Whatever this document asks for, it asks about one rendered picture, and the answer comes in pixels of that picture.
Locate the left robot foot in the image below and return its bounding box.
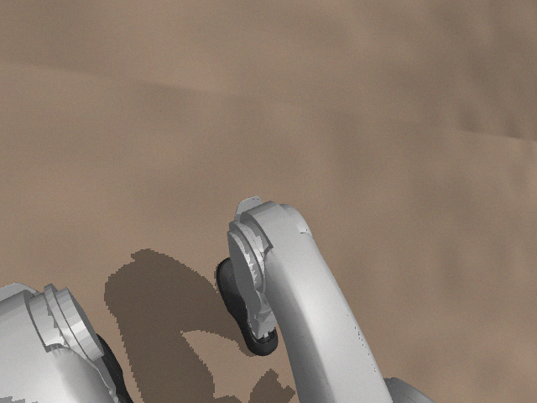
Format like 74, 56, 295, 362
96, 334, 133, 403

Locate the right robot foot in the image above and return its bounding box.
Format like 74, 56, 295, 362
216, 258, 278, 356

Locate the right robot hand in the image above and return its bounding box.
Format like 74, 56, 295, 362
383, 377, 435, 403

